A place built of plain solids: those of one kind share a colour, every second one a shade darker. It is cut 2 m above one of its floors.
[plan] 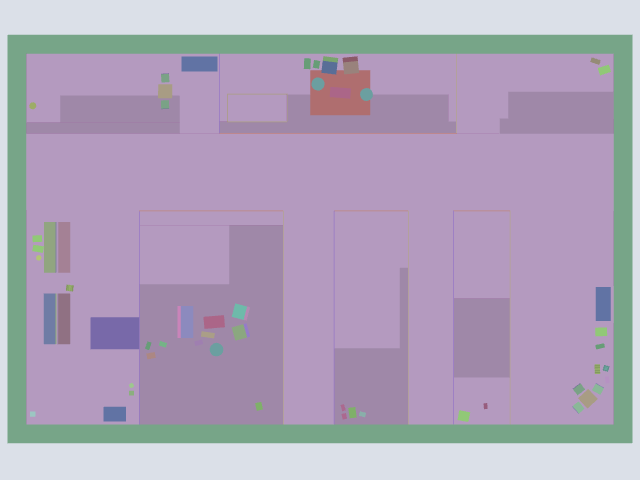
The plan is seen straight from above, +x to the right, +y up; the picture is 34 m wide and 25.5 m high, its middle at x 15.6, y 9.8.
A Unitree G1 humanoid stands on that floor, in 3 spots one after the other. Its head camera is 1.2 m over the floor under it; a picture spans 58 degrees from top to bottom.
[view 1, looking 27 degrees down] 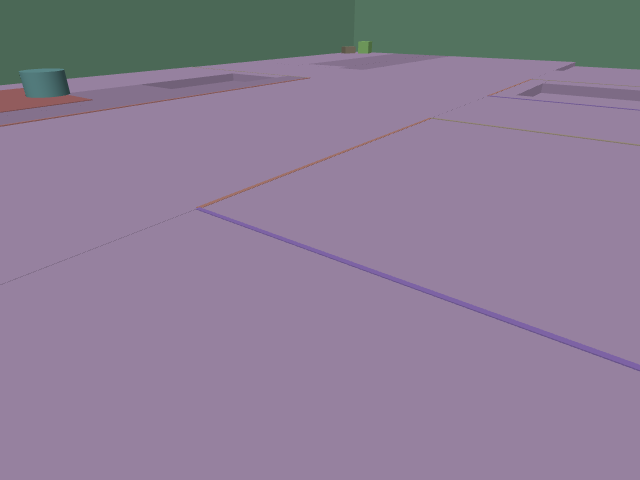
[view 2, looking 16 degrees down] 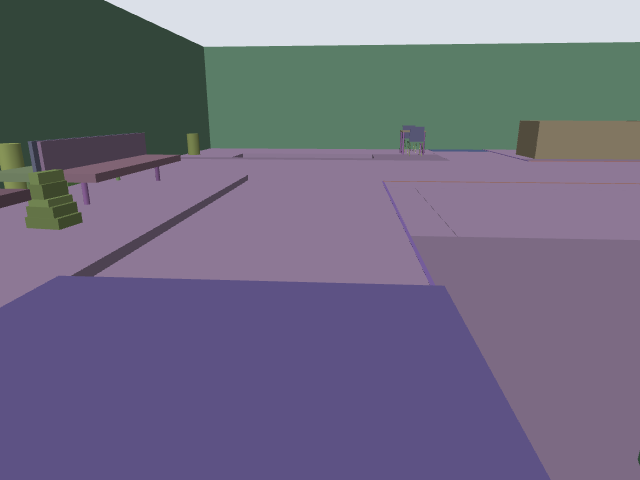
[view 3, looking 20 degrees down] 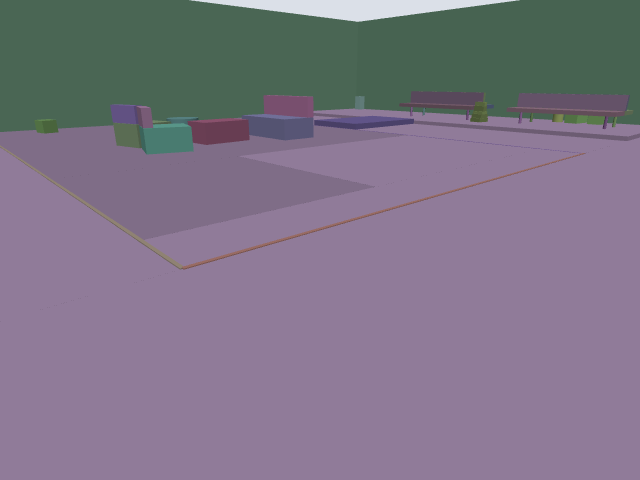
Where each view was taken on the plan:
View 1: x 14.60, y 8.94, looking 37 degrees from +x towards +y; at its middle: floor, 2.64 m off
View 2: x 5.38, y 3.05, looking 94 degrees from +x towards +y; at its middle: floor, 4.35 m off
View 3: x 14.77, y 14.00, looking -132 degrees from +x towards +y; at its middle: floor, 3.51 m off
